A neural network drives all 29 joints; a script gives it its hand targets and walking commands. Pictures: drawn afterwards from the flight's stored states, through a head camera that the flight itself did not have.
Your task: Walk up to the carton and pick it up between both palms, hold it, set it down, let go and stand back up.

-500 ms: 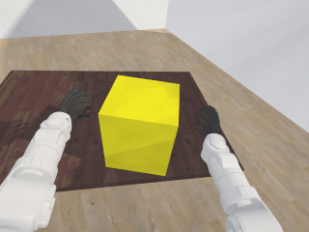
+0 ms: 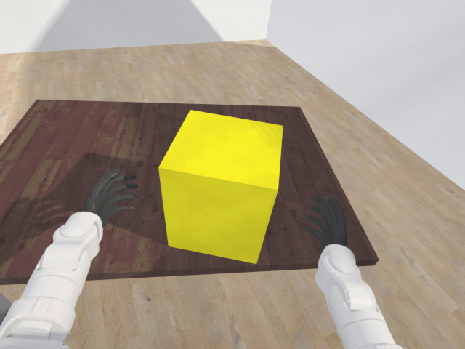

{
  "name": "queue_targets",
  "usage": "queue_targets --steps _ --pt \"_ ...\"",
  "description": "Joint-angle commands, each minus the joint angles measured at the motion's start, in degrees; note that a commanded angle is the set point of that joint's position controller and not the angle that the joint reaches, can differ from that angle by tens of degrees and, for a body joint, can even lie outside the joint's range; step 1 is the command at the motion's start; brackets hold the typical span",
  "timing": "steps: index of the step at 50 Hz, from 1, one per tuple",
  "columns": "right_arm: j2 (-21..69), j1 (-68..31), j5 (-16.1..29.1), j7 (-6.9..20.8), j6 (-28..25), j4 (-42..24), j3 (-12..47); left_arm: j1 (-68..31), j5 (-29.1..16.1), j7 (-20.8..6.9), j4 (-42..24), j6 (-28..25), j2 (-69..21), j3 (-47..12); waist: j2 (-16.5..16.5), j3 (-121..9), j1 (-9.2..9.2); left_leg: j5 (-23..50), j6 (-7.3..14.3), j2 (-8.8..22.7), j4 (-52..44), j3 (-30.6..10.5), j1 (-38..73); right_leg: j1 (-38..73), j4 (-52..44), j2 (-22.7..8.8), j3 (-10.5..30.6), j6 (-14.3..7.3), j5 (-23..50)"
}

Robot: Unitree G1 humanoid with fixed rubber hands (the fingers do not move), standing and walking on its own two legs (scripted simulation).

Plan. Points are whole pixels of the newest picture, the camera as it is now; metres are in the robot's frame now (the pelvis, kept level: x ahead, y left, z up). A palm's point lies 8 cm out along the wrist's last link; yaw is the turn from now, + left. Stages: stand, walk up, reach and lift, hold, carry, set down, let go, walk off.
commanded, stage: set down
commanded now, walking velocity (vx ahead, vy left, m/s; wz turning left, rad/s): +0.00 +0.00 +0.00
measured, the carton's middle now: (223, 187) +0.48 -0.05 +0.01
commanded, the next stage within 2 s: none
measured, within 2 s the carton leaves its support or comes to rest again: neither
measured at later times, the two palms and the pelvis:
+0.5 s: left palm (81, 269) +0.30 +0.21 +0.01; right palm (332, 285) +0.23 -0.21 +0.02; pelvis +0.01 +0.00 +0.00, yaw +0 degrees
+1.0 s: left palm (69, 306) +0.26 +0.23 -0.02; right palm (327, 301) +0.21 -0.20 -0.01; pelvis +0.03 +0.00 +0.00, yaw +0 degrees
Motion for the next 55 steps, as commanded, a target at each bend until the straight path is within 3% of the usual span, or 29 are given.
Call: queue_targets --steps 1,6,7,9,10,11,15,16,17,18,21,23,28,31,44,50,52,55 --pt "-0.09 -7.84 -3.29 -0.3 -4.59 -17.8 1.19 -11.43 1.7 -1.75 -17.6 -3.41 8.86 6.89 3.85 -15.74 4.17 -0.93 1.07 -1.32 -6.45 8.01 9.58 5.47 -3.38 1.01 0.59 -0.08 3.56" --pt "1.19 0.23 -4.2 -0.19 -5.83 -21.7 1.36 -3.86 0.14 -1.49 -22.52 -5.86 9.02 5.8 4.09 -13.58 4.06 -1.9 0.93 -0.89 -6.27 7.53 9.93 4.48 -3.7 0.68 0.41 -0.6 1.13" --pt "1.86 -0.65 -4.31 -0.09 -6.0 -21.64 1.82 -5.3 0.03 -1.46 -22.3 -6.46 9.69 6.08 4.31 -13.32 4.84 -2.53 1.05 -0.95 -6.18 7.65 9.22 3.98 -3.77 0.36 0.81 -0.61 0.05" --pt "2.49 5.9 -4.35 -0.02 -6.7 -21.87 2.43 0.96 0.22 -1.53 -24.01 -7.25 8.91 5.64 4.77 -12.32 4.89 -1.86 0.9 -0.68 -6.08 7.36 10.1 4.33 -3.54 0.39 0.9 -0.94 0.33" --pt "3.17 5.02 -4.19 -0.01 -6.98 -22.54 3.26 0.62 0.16 -1.71 -23.38 -7.45 9.28 5.99 4.5 -11.83 5.99 -2.19 1.05 -0.72 -6.03 7.5 9.43 4.54 -3.73 0.17 1.29 -0.96 -0.24" --pt "2.8 5.75 -4.6 0.05 -7.43 -23.1 2.36 1.34 -0.03 -1.56 -24.76 -7.98 9.36 5.51 4.96 -12.41 5.38 -2.33 0.86 -0.63 -5.93 7.42 9.77 3.96 -3.56 0.26 0.93 -1.05 -1.08" --pt "3.52 12.62 -4.77 0.29 -8.73 -24.33 3.54 8.72 0.37 -1.8 -26.76 -9.26 8.68 5.52 5.76 -9.7 6.56 -2.31 0.78 -0.25 -6.07 6.95 9.5 4.51 -3.68 0.17 1.41 -1.84 -1.84" --pt "2.89 8.46 -5.22 0.23 -8.8 -26.04 2.57 5.25 -0.77 -1.71 -27.12 -9.7 9.6 4.98 5.88 -11.14 6.4 -2.73 0.74 -0.26 -5.79 7.13 8.93 3.53 -3.47 0.11 1.25 -1.77 -2.36" --pt "3.37 12.82 -5.26 0.26 -9.36 -26.0 3.08 9.49 -0.53 -1.52 -27.97 -10.37 9.48 5.12 6.1 -10.01 6.44 -2.74 0.72 -0.33 -5.63 6.81 9.32 3.87 -3.44 -0.02 1.26 -1.69 -2.23" --pt "3.09 10.29 -5.89 0.18 -9.45 -27.45 2.35 6.87 -1.68 -1.53 -27.74 -10.76 10.6 4.87 5.08 -10.53 6.07 -3.96 0.75 -0.35 -5.43 7.09 8.3 3.03 -3.39 -0.08 1.22 -1.49 -3.56" --pt "3.53 18.27 -6.04 0.24 -10.74 -28.13 3.03 15.67 -1.11 -1.57 -30.94 -12.11 9.62 4.69 6.21 -9.7 6.4 -0.93 0.19 -0.15 -4.77 6.61 9.91 3.7 -3.26 -0.08 1.38 -2.05 -1.63" --pt "4.07 18.8 -6.5 0.05 -10.61 -27.12 3.15 15.37 -1.61 -1.93 -29.33 -12.44 10.7 4.63 5.75 -8.47 5.78 -2.33 0.26 -0.27 -4.57 6.6 9.06 2.96 -3.34 -0.68 1.89 -1.88 -3.0" --pt "5.45 23.22 -6.22 0.13 -11.37 -27.3 4.72 19.75 -0.82 -2.13 -32.09 -14.01 11.65 5.97 7.1 -6.77 7.43 -2.16 0.1 -0.28 -4.63 6.58 10.11 2.94 -3.57 -1.22 2.58 -1.88 -3.97" --pt "5.26 25.14 -6.22 0.16 -12.2 -27.49 5.01 22.33 -0.99 -2.5 -31.14 -14.38 11.84 5.92 6.42 -5.38 7.41 -2.1 -0.12 -0.33 -4.19 6.41 9.61 2.67 -3.57 -1.41 3.04 -1.91 -4.08" --pt "2.76 30.93 -8.27 2.33 -17.26 -22.95 4.16 31.84 2.47 -2.31 -34.61 -14.54 10.82 7.39 9.36 -4.81 8.16 5.99 -2.86 0.09 -3.3 6.28 12.37 4.33 -3.23 -0.51 2.32 -2.18 0.41" --pt "1.18 30.56 -10.03 4.33 -17.58 -17.35 2.78 33.89 3.94 -1.68 -32.48 -13.76 7.59 6.24 9.8 -3.55 7.62 8.08 -3.66 0.32 -3.99 6.39 13.11 4.8 -3.92 0.17 1.66 -2.65 1.16" --pt "-0.35 29.66 -10.81 5.37 -16.8 -13.58 2.1 34.22 4.89 -1.21 -30.06 -12.8 6.17 5.66 10.13 -1.54 7.63 7.26 -3.82 0.59 -4.96 6.11 13.26 3.83 -4.0 0.55 1.05 -2.86 -0.74" --pt "0.17 29.03 -11.47 5.84 -16.57 -13.29 1.41 33.82 4.16 -1.06 -28.03 -12.48 5.74 4.27 8.59 -1.5 6.94 4.23 -3.39 0.68 -5.28 6.18 11.84 4.54 -4.41 0.32 1.34 -3.09 -2.29"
